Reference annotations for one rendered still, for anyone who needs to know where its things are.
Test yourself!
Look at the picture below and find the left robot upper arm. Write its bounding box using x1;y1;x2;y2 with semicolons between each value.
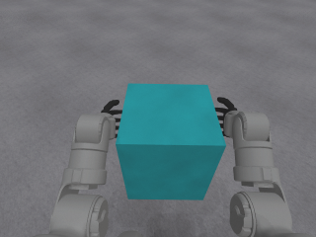
33;194;109;237

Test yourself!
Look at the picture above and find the carton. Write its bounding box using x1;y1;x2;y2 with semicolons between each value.
116;83;226;200

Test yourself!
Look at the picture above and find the robot right forearm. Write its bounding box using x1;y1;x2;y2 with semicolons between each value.
223;111;292;229

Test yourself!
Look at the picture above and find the robot left forearm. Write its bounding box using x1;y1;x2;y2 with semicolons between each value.
49;113;116;232

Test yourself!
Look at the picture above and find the robot right hand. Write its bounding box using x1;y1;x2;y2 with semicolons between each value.
215;97;237;138

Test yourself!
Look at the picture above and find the robot left hand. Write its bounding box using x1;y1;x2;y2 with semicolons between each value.
101;100;122;138

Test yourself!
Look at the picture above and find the right robot upper arm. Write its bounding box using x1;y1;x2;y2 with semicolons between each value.
229;191;315;237

